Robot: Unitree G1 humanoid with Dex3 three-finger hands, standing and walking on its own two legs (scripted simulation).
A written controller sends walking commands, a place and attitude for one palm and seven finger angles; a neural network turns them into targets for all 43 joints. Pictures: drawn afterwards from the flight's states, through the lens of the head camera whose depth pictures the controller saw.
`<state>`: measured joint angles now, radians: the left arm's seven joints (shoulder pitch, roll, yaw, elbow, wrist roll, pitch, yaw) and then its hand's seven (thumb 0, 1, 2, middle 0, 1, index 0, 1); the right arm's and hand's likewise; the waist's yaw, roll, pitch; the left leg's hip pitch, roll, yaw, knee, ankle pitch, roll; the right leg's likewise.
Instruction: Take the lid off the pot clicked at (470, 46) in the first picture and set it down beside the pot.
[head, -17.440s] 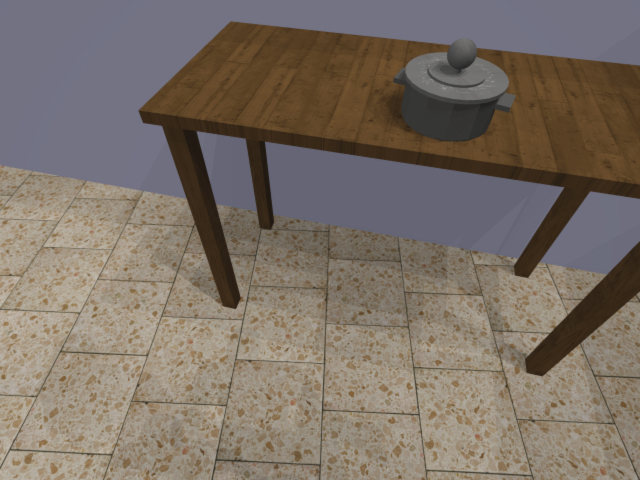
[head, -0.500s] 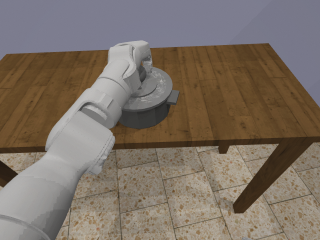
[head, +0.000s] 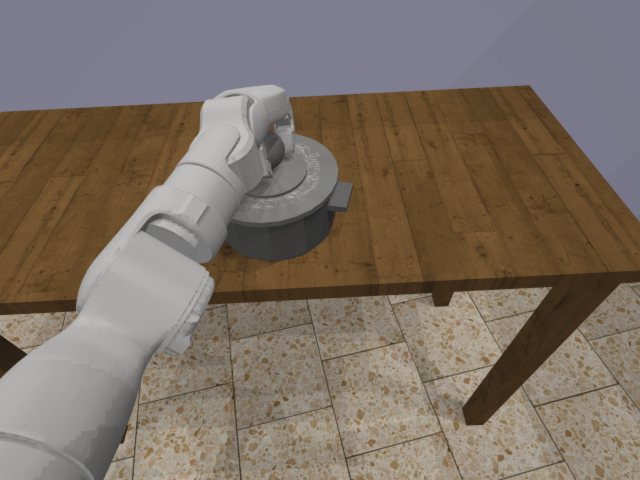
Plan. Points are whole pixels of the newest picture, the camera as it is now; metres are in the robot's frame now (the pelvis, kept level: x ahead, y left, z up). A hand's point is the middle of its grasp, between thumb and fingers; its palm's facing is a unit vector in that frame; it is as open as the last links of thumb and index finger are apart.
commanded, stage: close the fingers and squeeze the knob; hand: left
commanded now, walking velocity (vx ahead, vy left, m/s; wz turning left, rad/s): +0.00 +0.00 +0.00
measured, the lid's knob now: (265, 149) +0.50 +0.06 +0.17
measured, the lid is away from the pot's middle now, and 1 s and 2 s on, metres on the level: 0.00 0.01 0.02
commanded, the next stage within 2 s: lift the lid straight up in 0.68 s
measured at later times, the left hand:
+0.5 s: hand (258, 154) +0.47 +0.06 +0.18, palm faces -0.37 -0.10 -0.92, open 7.8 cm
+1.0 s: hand (253, 150) +0.46 +0.07 +0.19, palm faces -0.34 -0.08 -0.94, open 7.8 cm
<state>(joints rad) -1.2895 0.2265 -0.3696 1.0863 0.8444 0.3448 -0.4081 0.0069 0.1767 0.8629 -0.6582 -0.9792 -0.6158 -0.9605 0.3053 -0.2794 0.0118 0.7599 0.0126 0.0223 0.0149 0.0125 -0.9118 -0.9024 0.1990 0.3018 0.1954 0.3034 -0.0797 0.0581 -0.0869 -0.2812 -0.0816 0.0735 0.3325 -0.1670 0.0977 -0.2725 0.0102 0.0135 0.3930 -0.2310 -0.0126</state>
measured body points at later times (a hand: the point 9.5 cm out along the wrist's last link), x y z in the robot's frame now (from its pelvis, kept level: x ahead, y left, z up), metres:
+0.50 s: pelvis +0.00 +0.00 +0.00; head +0.02 -0.02 +0.45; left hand +0.48 +0.07 +0.23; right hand +0.08 -0.26 -0.13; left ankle +0.00 +0.06 -0.74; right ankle -0.03 -0.11 -0.74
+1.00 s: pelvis +0.00 +0.00 +0.00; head +0.01 -0.02 +0.45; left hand +0.47 +0.07 +0.25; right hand +0.08 -0.25 -0.14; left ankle +0.00 +0.06 -0.74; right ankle -0.03 -0.11 -0.74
